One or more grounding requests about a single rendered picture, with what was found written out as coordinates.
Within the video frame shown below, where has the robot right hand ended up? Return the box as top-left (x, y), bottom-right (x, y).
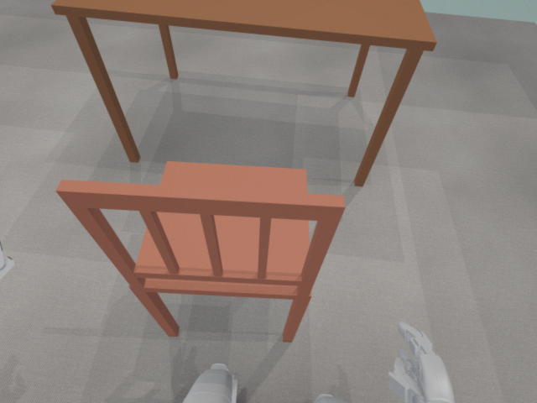
top-left (388, 322), bottom-right (455, 403)

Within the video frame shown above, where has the robot left shin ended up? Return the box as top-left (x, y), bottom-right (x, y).
top-left (211, 364), bottom-right (230, 373)

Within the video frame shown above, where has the left robot thigh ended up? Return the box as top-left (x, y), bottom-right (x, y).
top-left (183, 369), bottom-right (238, 403)

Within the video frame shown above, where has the chair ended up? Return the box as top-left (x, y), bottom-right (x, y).
top-left (56, 161), bottom-right (346, 343)

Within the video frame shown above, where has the table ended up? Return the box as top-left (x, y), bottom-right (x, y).
top-left (51, 0), bottom-right (437, 186)

